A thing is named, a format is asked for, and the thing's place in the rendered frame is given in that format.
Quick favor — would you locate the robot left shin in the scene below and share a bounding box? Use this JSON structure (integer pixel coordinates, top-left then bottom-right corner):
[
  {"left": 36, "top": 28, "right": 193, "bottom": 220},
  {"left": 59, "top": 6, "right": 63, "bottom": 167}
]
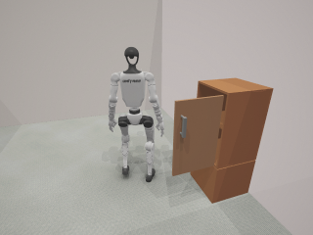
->
[{"left": 121, "top": 134, "right": 129, "bottom": 168}]

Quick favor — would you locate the right robot upper arm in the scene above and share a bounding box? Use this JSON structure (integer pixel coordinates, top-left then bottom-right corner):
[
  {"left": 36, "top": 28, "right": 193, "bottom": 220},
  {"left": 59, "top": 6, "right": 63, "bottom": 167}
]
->
[{"left": 144, "top": 71, "right": 157, "bottom": 103}]

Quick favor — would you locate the left robot forearm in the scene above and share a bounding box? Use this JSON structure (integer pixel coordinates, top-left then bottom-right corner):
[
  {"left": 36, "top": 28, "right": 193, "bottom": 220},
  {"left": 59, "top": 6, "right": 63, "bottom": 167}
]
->
[{"left": 108, "top": 95, "right": 116, "bottom": 120}]

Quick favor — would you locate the right robot forearm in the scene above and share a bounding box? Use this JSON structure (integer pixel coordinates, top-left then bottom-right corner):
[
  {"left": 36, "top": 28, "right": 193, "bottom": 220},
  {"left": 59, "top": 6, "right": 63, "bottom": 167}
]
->
[{"left": 152, "top": 95, "right": 163, "bottom": 122}]

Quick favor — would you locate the left robot upper arm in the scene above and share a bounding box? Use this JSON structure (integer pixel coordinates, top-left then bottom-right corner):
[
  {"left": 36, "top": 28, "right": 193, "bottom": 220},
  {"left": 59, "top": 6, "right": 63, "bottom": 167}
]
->
[{"left": 110, "top": 72, "right": 121, "bottom": 103}]

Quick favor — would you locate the handle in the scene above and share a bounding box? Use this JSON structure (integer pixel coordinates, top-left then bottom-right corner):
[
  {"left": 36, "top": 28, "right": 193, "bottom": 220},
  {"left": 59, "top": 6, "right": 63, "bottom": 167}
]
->
[{"left": 179, "top": 115, "right": 187, "bottom": 138}]

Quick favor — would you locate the robot right hand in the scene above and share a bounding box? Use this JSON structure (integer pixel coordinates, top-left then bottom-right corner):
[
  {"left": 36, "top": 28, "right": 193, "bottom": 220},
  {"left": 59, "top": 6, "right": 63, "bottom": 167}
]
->
[{"left": 156, "top": 121, "right": 164, "bottom": 137}]

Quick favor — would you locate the robot left hand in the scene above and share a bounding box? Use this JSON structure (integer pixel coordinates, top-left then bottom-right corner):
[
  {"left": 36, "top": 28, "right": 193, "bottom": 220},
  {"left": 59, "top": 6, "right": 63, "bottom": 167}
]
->
[{"left": 108, "top": 119, "right": 117, "bottom": 132}]

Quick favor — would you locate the humanoid robot head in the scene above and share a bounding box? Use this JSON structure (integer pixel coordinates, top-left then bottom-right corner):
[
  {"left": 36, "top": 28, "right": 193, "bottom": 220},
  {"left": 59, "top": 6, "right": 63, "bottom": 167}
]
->
[{"left": 123, "top": 47, "right": 141, "bottom": 74}]

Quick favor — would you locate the cupboard door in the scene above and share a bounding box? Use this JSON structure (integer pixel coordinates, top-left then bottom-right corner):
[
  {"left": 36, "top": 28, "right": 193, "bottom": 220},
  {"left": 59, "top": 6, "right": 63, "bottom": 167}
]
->
[{"left": 172, "top": 95, "right": 224, "bottom": 176}]

